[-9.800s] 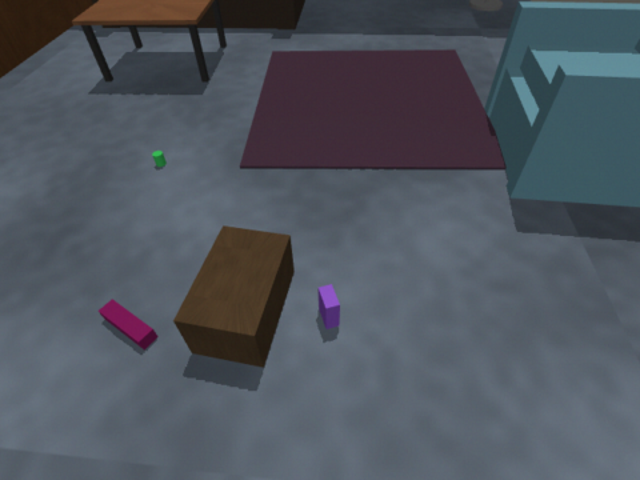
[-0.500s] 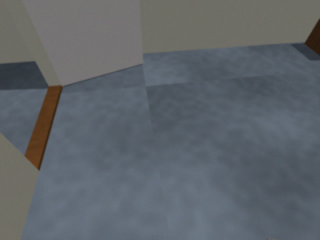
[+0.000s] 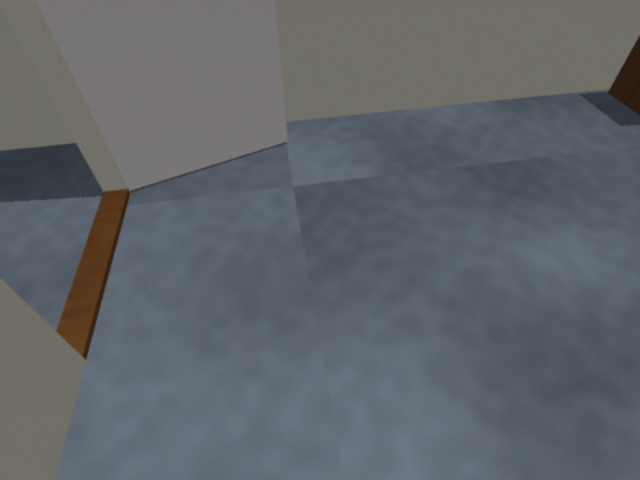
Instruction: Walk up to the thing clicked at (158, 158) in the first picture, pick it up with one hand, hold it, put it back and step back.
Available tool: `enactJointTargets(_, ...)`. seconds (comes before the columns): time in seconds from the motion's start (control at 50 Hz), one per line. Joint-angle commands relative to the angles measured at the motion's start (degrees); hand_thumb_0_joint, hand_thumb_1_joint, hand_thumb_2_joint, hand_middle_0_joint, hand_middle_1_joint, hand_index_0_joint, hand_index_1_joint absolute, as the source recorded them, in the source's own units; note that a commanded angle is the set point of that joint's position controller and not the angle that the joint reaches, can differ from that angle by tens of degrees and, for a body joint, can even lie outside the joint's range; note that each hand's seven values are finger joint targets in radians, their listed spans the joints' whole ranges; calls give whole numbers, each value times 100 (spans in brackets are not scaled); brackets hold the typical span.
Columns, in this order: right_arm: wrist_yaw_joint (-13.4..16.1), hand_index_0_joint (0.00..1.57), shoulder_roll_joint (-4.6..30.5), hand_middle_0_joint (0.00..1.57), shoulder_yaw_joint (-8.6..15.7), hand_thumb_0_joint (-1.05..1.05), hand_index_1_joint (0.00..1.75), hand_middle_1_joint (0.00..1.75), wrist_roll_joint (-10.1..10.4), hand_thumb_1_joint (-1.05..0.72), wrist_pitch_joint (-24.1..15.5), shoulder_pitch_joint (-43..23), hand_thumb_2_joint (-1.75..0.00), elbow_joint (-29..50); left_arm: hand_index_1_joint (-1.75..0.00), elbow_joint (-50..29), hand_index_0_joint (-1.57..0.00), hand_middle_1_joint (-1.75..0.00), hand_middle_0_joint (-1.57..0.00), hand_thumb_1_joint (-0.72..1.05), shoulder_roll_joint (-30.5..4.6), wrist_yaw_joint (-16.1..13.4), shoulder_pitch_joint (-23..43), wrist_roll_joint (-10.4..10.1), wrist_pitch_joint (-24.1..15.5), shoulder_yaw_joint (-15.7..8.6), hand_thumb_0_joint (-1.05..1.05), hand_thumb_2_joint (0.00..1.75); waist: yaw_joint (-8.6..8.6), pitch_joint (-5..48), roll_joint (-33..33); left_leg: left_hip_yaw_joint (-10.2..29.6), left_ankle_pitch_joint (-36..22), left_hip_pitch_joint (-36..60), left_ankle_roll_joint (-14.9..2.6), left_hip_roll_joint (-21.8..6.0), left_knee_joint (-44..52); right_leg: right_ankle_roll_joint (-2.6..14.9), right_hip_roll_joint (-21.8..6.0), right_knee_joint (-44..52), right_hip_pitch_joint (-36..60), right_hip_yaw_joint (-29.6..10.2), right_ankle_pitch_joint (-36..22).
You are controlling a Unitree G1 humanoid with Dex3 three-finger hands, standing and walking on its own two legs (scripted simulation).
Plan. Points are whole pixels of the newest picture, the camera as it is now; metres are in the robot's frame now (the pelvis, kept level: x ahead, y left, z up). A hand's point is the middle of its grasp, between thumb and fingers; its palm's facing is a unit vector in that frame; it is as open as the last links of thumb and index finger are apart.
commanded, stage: stand
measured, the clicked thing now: out of the picture +0.40 -1.42 -0.75
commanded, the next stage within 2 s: none
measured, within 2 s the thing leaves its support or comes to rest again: neither
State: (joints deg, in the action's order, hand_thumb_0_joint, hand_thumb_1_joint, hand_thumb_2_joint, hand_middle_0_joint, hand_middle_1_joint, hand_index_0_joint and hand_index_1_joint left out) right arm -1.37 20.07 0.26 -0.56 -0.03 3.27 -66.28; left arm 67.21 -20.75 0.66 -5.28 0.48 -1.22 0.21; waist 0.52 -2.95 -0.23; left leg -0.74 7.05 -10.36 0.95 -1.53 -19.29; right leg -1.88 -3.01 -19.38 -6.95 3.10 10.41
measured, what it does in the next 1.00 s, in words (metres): stands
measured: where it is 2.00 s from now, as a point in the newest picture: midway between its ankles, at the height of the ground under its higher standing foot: outside the picture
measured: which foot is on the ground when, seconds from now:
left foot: down 0.00-1.00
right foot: down 0.00-1.00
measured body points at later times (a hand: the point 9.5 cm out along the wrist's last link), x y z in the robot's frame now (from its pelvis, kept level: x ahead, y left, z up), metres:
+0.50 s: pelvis +0.02 -0.01 +0.00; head +0.03 -0.01 +0.45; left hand +0.11 +0.29 -0.13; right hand +0.10 -0.31 -0.13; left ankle +0.04 +0.13 -0.75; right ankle +0.00 -0.14 -0.75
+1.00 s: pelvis +0.03 -0.01 +0.00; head +0.04 -0.01 +0.45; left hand +0.10 +0.29 -0.13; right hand +0.11 -0.31 -0.13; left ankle +0.04 +0.13 -0.75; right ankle +0.00 -0.14 -0.75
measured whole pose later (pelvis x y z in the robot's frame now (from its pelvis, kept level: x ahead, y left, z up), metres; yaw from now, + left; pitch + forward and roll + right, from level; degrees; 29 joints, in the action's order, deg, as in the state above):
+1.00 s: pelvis +0.03 -0.01 +0.00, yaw +0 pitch -1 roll +0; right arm -0.5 20.0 -0.1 -0.5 -0.3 4.3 -66.0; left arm 65.6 -20.0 0.6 -5.6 0.5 -0.7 -0.1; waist 0.1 -2.7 -0.1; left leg -0.9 8.5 -7.9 2.0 -2.5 -17.6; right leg -1.1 -2.1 -17.5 -4.6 3.1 11.7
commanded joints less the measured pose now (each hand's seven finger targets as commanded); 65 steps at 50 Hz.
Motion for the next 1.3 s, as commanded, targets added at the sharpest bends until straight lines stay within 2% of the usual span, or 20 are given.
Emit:
enactJointTargets(0.0,89,20,1253,20,260,0,30,30,-5,-90,-148,-357,-90,360,-30,-355,-20,-30,-20,90,-1242,-91,200,15,-91,-250,0,90,-19,490,-88,606,349,94,-131,-625,493,225,-528,397,-46,-522,191)
enactJointTargets(0.06,105,20,1213,20,254,0,30,30,1,-90,-165,-290,-90,355,-30,-388,-20,-30,-20,90,-1250,-93,272,12,-83,-265,0,90,-51,575,-60,578,117,151,-138,-635,445,250,-557,372,49,-544,-14)
enactJointTargets(0.16,131,20,1228,20,253,0,30,30,10,-90,-188,-220,-90,341,-30,-431,-20,-30,-20,90,-1185,-97,243,3,-90,-267,0,90,-40,702,-64,524,-724,358,-141,-680,306,237,-559,328,153,-509,-510)
enactJointTargets(0.2,136,20,1197,20,231,0,30,30,10,-90,-184,-122,-90,327,-30,-425,-20,-30,-20,90,-1210,-95,284,-4,-83,-277,0,90,-92,649,-18,498,-570,346,-134,-669,324,240,-572,346,166,-536,-453)
enactJointTargets(0.26,152,20,1248,20,244,0,30,30,14,-90,-180,-161,-90,325,-30,-435,-20,-30,-20,90,-1164,-94,258,-3,-72,-274,0,90,-68,689,-63,474,-769,431,-126,-692,288,229,-571,339,174,-526,-628)
enactJointTargets(0.32,155,20,1218,20,220,0,30,30,16,-90,-165,-144,-90,316,-30,-438,-20,-30,-20,90,-1183,-90,273,-8,-55,-281,0,90,-86,511,-35,475,-373,340,-97,-655,372,222,-548,412,65,-533,-346)
enactJointTargets(0.38,154,20,1226,20,217,0,30,30,4,-90,-167,-123,-90,328,-30,-461,-20,-30,-20,90,-1173,-88,284,-10,-58,-283,0,90,-76,543,-9,471,-533,351,-101,-668,368,219,-551,426,95,-525,-435)
enactJointTargets(0.42,158,20,1235,20,221,0,30,30,5,-90,-186,-140,-90,344,-30,-476,-20,-30,-20,90,-1145,-86,290,-2,-68,-275,0,90,-81,681,-42,434,-910,485,-113,-712,261,230,-584,380,169,-531,-791)
enactJointTargets(0.48,155,20,1197,20,211,0,30,30,4,-90,-178,-199,-90,337,-30,-460,-20,-30,-20,90,-1151,-94,274,-3,-63,-275,0,90,-70,470,40,469,-703,385,-90,-688,342,202,-550,439,70,-492,-608)
enactJointTargets(0.52,152,20,1210,20,215,0,30,30,5,-90,-161,-163,-90,328,-30,-459,-20,-30,-20,90,-1160,-88,271,-4,-54,-278,0,90,-90,418,39,435,-290,393,-80,-648,373,204,-545,520,-35,-535,-291)
enactJointTargets(0.62,137,20,1215,20,220,0,30,30,4,-90,-157,-129,-90,351,-30,-511,-20,-30,-20,90,-1162,-98,299,-8,-75,-274,0,90,-106,593,32,426,-624,458,-109,-672,314,224,-567,504,123,-524,-571)
enactJointTargets(0.66,144,20,1203,20,211,0,30,30,0,-90,-173,-160,-90,349,-30,-518,-20,-30,-20,90,-1179,-91,301,-8,-74,-282,0,90,-100,578,-37,427,-554,481,-103,-671,331,233,-572,494,104,-537,-518)
enactJointTargets(0.76,153,20,1200,20,211,0,30,30,3,-90,-177,-175,-90,354,-30,-523,-20,-30,-20,90,-1162,-104,225,0,-75,-273,0,90,-70,674,-4,426,-985,587,-117,-726,257,228,-582,437,180,-499,-902)
enactJointTargets(0.84,162,20,1173,20,201,0,30,30,12,-90,-168,-163,-90,341,-30,-501,-20,-30,-20,90,-1201,-107,217,-5,-64,-286,0,90,-85,587,51,420,-965,587,-93,-705,286,234,-558,443,163,-475,-868)
enactJointTargets(0.9,159,20,1208,20,197,0,30,30,8,-90,-150,-132,-90,331,-30,-501,-20,-30,-20,90,-1165,-104,214,-13,-51,-277,0,90,-84,542,-11,401,-619,482,-86,-662,344,224,-552,509,147,-501,-541)
enactJointTargets(0.98,166,20,1204,20,194,0,30,30,7,-90,-175,-126,-90,340,-30,-521,-20,-30,-20,90,-1192,-111,217,-13,-59,-291,0,90,-65,681,3,408,-1143,634,-95,-724,272,261,-584,394,283,-502,-1019)
enactJointTargets(1.04,172,20,1199,20,182,0,30,30,7,-90,-171,-100,-90,338,-30,-509,-20,-30,-20,90,-1191,-108,173,-14,-52,-287,0,90,-64,618,-33,389,-942,563,-105,-691,317,245,-576,444,289,-494,-878)
enactJointTargets(1.06,172,20,1210,20,185,0,30,30,20,-90,-171,-167,-90,357,-30,-508,-20,-30,-20,90,-1183,-112,161,4,-49,-282,0,90,-50,614,-23,411,-1093,650,-112,-721,285,239,-563,418,249,-456,-972)
enactJointTargets(1.2,177,20,1202,20,182,0,30,30,5,-90,-170,-106,-90,383,-30,-527,-20,-30,-20,90,-1197,-109,171,-5,-44,-289,0,90,-63,564,36,379,-1174,661,-83,-711,291,260,-559,404,201,-452,-1048)
enactJointTargets(1.28,177,20,1187,20,168,0,30,30,3,-90,-165,-73,-90,378,-30,-542,-20,-30,-20,90,-1187,-111,209,-4,-41,-283,0,90,-83,528,8,371,-972,589,-79,-694,332,259,-571,443,221,-488,-915)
